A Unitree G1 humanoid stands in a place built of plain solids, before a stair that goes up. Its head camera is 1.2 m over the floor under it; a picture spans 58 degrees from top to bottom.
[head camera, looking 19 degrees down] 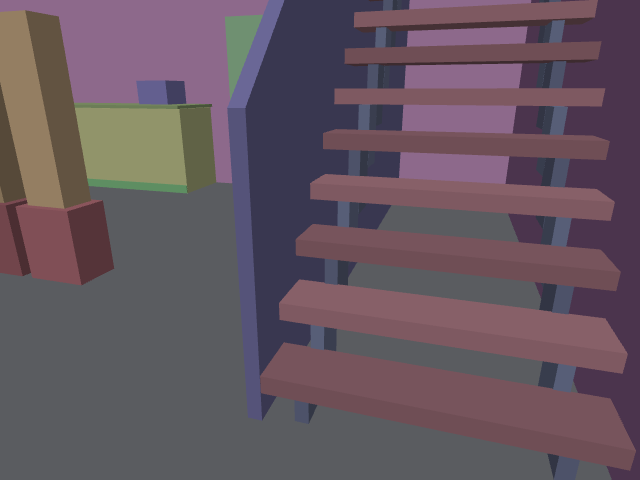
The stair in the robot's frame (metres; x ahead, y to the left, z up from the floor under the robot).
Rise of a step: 0.20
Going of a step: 0.20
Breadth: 1.20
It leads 17 degrees to the right of straight ahead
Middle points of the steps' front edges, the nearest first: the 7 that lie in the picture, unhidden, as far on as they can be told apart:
1.17 -0.35 0.20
1.37 -0.41 0.40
1.56 -0.47 0.61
1.75 -0.53 0.81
1.95 -0.59 1.01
2.14 -0.65 1.21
2.33 -0.71 1.41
